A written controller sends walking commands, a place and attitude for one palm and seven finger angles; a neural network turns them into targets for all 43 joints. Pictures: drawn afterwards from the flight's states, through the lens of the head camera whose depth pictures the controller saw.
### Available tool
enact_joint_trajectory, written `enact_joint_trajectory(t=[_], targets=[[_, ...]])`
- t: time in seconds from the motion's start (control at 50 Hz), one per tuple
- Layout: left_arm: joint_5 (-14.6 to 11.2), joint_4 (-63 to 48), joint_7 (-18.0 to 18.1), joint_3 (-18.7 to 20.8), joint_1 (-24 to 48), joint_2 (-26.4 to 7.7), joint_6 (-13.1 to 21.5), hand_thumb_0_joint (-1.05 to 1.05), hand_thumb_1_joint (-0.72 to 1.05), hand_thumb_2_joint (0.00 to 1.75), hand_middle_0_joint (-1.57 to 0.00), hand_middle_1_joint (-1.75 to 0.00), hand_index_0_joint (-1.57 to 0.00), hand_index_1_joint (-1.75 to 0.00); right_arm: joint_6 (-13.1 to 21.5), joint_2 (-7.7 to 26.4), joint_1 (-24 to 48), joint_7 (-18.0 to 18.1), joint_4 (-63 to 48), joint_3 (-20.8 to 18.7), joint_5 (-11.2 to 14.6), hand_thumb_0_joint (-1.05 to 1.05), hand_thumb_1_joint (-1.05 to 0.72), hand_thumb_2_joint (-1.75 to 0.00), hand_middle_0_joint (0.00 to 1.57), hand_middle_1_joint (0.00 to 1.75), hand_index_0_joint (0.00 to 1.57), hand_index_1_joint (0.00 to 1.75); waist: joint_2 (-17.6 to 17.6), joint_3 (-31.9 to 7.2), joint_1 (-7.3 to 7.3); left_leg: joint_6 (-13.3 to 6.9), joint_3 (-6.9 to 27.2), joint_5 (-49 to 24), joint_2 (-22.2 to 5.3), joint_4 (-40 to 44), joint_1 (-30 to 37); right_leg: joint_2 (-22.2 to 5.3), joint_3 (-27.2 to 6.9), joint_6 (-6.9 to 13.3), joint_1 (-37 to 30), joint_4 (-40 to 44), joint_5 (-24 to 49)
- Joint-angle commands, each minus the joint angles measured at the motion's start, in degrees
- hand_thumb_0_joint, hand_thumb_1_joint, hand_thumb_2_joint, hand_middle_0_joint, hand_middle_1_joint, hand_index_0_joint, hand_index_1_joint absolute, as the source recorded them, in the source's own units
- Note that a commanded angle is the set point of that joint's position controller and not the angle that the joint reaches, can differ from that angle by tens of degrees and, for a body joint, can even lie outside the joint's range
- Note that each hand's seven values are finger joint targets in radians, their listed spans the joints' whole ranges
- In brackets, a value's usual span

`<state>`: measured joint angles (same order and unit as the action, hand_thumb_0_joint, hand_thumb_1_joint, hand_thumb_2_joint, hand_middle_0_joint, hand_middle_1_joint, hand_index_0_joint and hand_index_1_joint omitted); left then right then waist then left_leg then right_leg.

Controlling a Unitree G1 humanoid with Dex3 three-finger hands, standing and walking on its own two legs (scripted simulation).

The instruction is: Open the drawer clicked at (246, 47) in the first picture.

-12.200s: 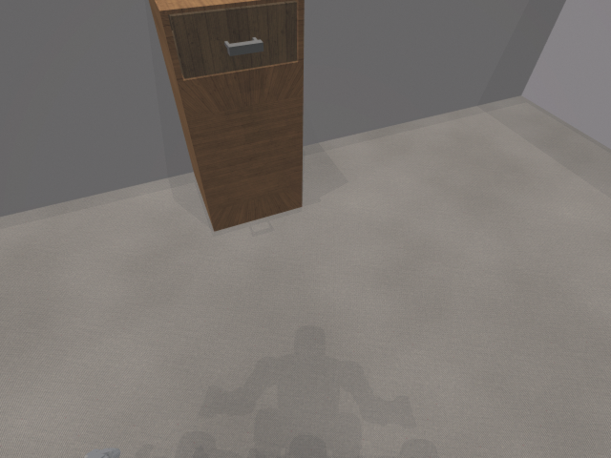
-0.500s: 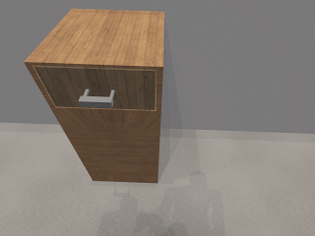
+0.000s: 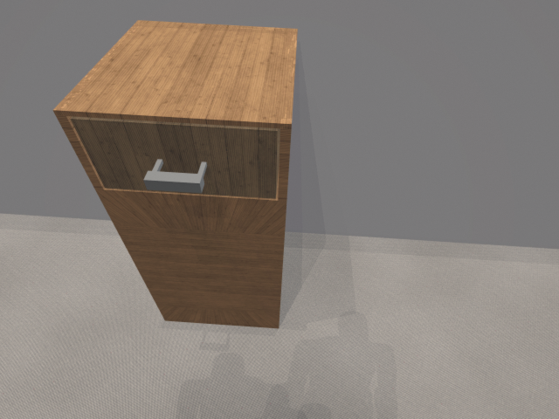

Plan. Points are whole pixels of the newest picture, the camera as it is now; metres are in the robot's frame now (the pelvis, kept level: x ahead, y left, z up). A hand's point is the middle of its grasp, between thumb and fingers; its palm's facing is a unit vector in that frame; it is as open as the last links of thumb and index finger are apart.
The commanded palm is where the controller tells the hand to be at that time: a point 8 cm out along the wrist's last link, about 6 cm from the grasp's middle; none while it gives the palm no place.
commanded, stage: look again from close up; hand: left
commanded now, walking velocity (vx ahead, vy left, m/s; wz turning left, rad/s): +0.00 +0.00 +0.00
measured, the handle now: (178, 173) +0.53 +0.24 +0.02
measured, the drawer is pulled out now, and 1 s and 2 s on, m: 0.00 0.00 0.00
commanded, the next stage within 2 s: raise the hand with hooked fingers in 0.44 s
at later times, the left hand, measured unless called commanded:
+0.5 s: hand out of the picture +0.02 +0.17 -0.17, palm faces +0.04 -0.98 -0.21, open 7.3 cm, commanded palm none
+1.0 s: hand (165, 398) +0.16 +0.17 -0.05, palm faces -0.05 -0.15 -0.99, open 8.7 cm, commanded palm +0.17 +0.20 +0.01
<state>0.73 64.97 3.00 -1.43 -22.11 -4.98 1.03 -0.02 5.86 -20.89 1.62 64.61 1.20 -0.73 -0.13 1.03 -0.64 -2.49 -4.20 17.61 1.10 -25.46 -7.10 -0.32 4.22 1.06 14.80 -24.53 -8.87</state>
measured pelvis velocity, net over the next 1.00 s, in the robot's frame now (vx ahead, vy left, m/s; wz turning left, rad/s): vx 0.00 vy -0.04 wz -0.05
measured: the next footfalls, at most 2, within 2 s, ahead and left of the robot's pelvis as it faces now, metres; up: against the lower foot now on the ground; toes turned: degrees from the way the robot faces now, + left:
none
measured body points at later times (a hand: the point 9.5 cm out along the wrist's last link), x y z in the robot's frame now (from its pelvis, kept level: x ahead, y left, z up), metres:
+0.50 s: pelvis +0.02 +0.00 +0.00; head +0.02 -0.01 +0.45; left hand +0.02 +0.22 -0.15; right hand +0.00 -0.21 -0.17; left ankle -0.04 +0.08 -0.74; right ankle +0.05 -0.11 -0.74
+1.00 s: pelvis +0.00 -0.04 -0.03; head +0.03 -0.05 +0.42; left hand +0.16 +0.18 +0.01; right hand +0.28 -0.26 -0.06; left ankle -0.04 +0.08 -0.74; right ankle +0.05 -0.11 -0.74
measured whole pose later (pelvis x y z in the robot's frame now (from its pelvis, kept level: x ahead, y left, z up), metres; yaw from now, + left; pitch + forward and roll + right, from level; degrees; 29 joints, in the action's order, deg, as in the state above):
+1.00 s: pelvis +0.00 -0.04 -0.03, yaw -3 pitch +8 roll +3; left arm 64.0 -0.6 27.3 -5.6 -29.9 -17.4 5.4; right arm -3.9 16.9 0.3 -3.6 25.8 -3.0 -3.3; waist -1.5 -5.3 -7.4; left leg -0.3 -7.4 24.3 -0.4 -39.4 -22.8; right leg 0.8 1.1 4.2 34.3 -43.2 -16.9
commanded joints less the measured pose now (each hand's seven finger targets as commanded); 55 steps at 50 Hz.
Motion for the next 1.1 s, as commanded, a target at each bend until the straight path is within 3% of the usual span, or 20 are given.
enact_joint_trajectory(t=[0.0,0.08,0.18,0.5,0.52,0.54,0.56,0.58,0.6,0.62,0.64,0.66,0.7,0.72,0.76,0.78,0.84,0.92,0.98,1.08], targets=[[0.1,-3.1,0.1,1.5,-1.5,-8.7,1.3,0.00,0.90,0.90,-0.20,-0.30,-0.20,-0.30,1.5,4.5,-3.7,-0.4,-5.8,-0.9,-0.4,0.00,-0.90,-0.90,0.20,0.30,0.20,0.30,3.4,-0.5,1.93,0.5,5.8,2.0,-4.2,1.3,-7.8,-7.5,-10.4,3.1,0.7,1.3,-13.5],[-0.1,-2.3,-0.8,0.8,-0.7,-5.6,1.0,0.00,0.90,0.90,-0.20,-0.30,-0.20,-0.30,2.5,5.4,-5.1,0.3,-5.8,-0.7,0.0,0.00,-0.90,-0.90,0.20,0.30,0.20,0.30,1.5,4.3,1.05,-1.2,9.7,-1.6,-7.4,6.5,-12.5,-4.8,-5.8,2.3,-2.1,-1.6,-3.4],[-0.4,-1.7,-0.8,0.8,-0.4,-5.4,0.9,0.00,0.90,0.90,-0.20,-0.30,-0.20,-0.30,2.8,5.9,-5.9,0.5,-4.6,-0.3,-0.1,0.00,-0.90,-0.90,0.20,0.30,0.20,0.30,0.9,5.9,0.81,-0.8,8.1,-7.2,-7.0,7.8,-10.4,-5.2,-5.7,2.2,-3.7,-1.7,2.0],[-0.5,-2.0,-0.8,1.4,1.5,-6.6,0.8,0.00,0.90,0.90,-0.20,-0.30,-0.20,-0.30,2.5,6.4,-3.8,0.7,-1.2,0.0,-0.1,0.00,-0.90,-0.90,0.20,0.30,0.20,0.30,0.7,3.9,0.62,-0.3,6.6,-12.0,-6.8,8.3,-5.5,-5.9,-6.5,2.0,-6.8,0.0,7.7],[0.1,0.4,1.6,1.9,-4.0,-10.4,1.3,0.00,0.90,0.90,-0.20,-0.30,-0.20,-0.30,2.7,9.2,3.5,0.1,-5.2,-1.3,0.7,0.00,-0.90,-0.90,0.20,0.30,0.20,0.30,-11.7,5.4,-2.49,1.1,3.8,-17.7,-8.7,-3.5,-9.4,-8.3,-7.4,0.3,-5.8,-2.7,32.4],[10.4,-83.6,1.4,0.7,46.5,-27.7,10.8,0.00,0.88,0.89,-0.20,-0.32,-0.20,-0.32,10.7,19.8,4.9,2.8,-25.2,-1.5,3.4,0.00,-0.90,-0.90,0.20,0.30,0.20,0.30,9.0,-23.1,4.08,-0.6,5.9,-24.5,-2.3,3.6,1.8,-1.6,-13.5,1.5,-10.4,-6.6,18.2],[11.8,-71.4,6.2,1.4,21.4,-23.8,5.7,0.00,0.85,0.88,-0.20,-0.33,-0.20,-0.33,16.0,15.5,10.3,4.5,-24.1,-2.4,2.6,0.00,-0.90,-0.90,0.20,0.30,0.20,0.30,20.5,-21.2,-0.68,1.7,5.1,-34.1,-3.6,4.0,4.9,-0.8,-7.9,3.2,-5.5,-7.8,1.9],[11.6,-66.8,9.2,-3.1,7.0,-13.9,-2.8,0.00,0.83,0.87,-0.21,-0.34,-0.21,-0.34,17.7,12.7,9.7,4.2,-23.6,-3.3,3.8,0.00,-0.90,-0.90,0.20,0.30,0.20,0.30,18.9,-11.8,-0.07,5.0,6.1,-30.2,-3.8,6.2,-0.8,0.0,-5.4,2.3,0.5,-10.3,-5.9],[15.2,-65.6,9.5,-5.8,4.7,-9.8,-4.2,0.00,0.81,0.86,-0.21,-0.36,-0.21,-0.36,18.3,12.2,8.7,4.0,-22.8,-2.4,3.3,0.00,-0.90,-0.90,0.20,0.30,0.20,0.30,11.5,-7.5,0.41,4.7,5.4,-27.4,-3.8,4.6,-2.8,0.5,-3.6,1.5,3.4,-9.0,-5.1],[19.4,-69.4,10.5,-5.5,7.5,-12.3,-3.7,0.00,0.78,0.85,-0.21,-0.37,-0.21,-0.37,18.7,14.3,11.9,3.6,-26.1,-2.6,2.5,0.00,-0.90,-0.90,0.20,0.30,0.20,0.30,6.6,-1.9,0.98,3.6,7.1,-20.2,-2.9,2.7,-7.3,1.0,-4.8,2.1,5.9,-6.9,-4.2],[25.7,-70.1,11.8,-3.8,6.9,-16.4,-2.7,0.00,0.76,0.84,-0.21,-0.39,-0.21,-0.39,18.1,16.5,12.1,3.2,-27.4,-2.8,0.7,0.00,-0.90,-0.90,0.20,0.30,0.20,0.30,1.6,-4.1,1.52,2.4,7.6,-15.9,-2.0,0.0,-9.6,1.4,-5.6,2.6,6.4,-6.3,-3.0],[31.4,-68.6,13.3,-4.1,3.6,-15.5,-2.4,0.00,0.74,0.83,-0.21,-0.40,-0.21,-0.40,16.7,16.3,13.5,2.4,-29.9,-2.9,-0.7,0.00,-0.90,-0.90,0.20,0.30,0.20,0.30,-2.9,-5.0,1.03,1.6,7.5,-13.0,-1.1,-2.0,-12.5,1.3,-6.1,2.8,7.4,-5.9,-5.1],[42.2,-65.4,16.3,-2.7,-9.4,-14.7,-2.1,0.00,0.69,0.81,-0.22,-0.43,-0.22,-0.43,12.7,15.7,15.6,0.0,-35.6,-4.4,-1.7,0.00,-0.90,-0.90,0.20,0.30,0.20,0.30,-7.4,-7.1,-3.01,2.1,5.8,-10.2,0.3,-3.8,-15.6,1.7,-7.8,3.4,6.1,-5.8,-11.7],[46.6,-62.3,17.4,-3.7,-15.9,-12.6,-1.8,0.00,0.67,0.80,-0.22,-0.45,-0.22,-0.45,10.0,15.7,17.3,-1.2,-37.5,-4.8,-2.2,0.00,-0.90,-0.90,0.20,0.30,0.20,0.30,-11.5,-4.3,-4.14,2.0,4.5,-7.6,0.3,-4.5,-18.7,1.7,-8.2,3.6,7.2,-5.4,-13.4],[52.5,-63.1,18.6,-3.5,-23.1,-11.7,0.3,0.00,0.62,0.78,-0.22,-0.48,-0.22,-0.48,4.5,15.6,20.9,-3.8,-41.6,-4.9,-2.2,0.00,-0.90,-0.90,0.20,0.30,0.20,0.30,-13.0,-2.6,-5.98,2.1,2.5,-5.5,0.9,-5.5,-23.0,1.9,-9.6,4.0,6.0,-6.4,-10.0],[54.4,-64.8,19.1,-2.3,-22.5,-12.8,1.8,0.00,0.60,0.77,-0.22,-0.50,-0.22,-0.50,2.7,15.5,21.9,-4.9,-42.7,-4.8,-1.6,0.00,-0.90,-0.90,0.20,0.30,0.20,0.30,-12.7,-4.1,-7.18,2.1,2.4,-6.5,1.2,-6.0,-23.9,1.5,-11.1,4.2,3.9,-7.4,-7.0],[59.5,-72.8,22.2,2.8,-18.6,-18.7,4.5,0.00,0.53,0.74,-0.23,-0.54,-0.23,-0.54,-0.9,14.3,25.3,-6.5,-45.8,-3.9,-1.0,0.00,-0.90,-0.90,0.20,0.30,0.20,0.30,-4.6,-9.9,-8.70,1.9,1.7,-8.0,2.0,-7.4,-23.3,1.1,-13.0,4.3,0.3,-10.3,-1.3],[64.4,-77.1,28.1,5.0,-3.7,-20.9,3.8,0.00,0.43,0.70,-0.23,-0.60,-0.23,-0.60,-3.2,12.8,23.5,-6.1,-45.0,-4.5,-2.3,0.00,-0.90,-0.90,0.20,0.30,0.20,0.30,-1.7,-14.7,-6.53,0.9,2.3,-6.2,2.9,-11.1,-21.7,1.2,-16.4,3.8,4.1,-10.7,-1.3],[64.8,-82.9,29.6,6.0,11.9,-24.9,3.5,0.00,0.36,0.67,-0.24,-0.64,-0.24,-0.64,-3.7,12.6,22.2,-4.3,-43.4,-4.9,-3.3,0.00,-0.90,-0.90,0.20,0.30,0.20,0.30,-0.1,-19.0,-3.27,-0.1,4.3,-5.9,3.1,-14.7,-17.7,0.6,-18.7,3.3,7.4,-11.0,-1.0],[60.5,-81.2,25.3,2.8,19.2,-24.9,2.9,0.00,0.25,0.62,-0.25,-0.72,-0.25,-0.72,-2.8,11.9,23.4,-2.3,-41.9,-4.1,-3.2,0.00,-0.90,-0.90,0.20,0.30,0.20,0.30,2.8,-18.2,-0.62,-0.6,3.8,-5.1,3.0,-14.5,-15.1,-0.2,-15.9,2.1,5.4,-8.2,-1.4]])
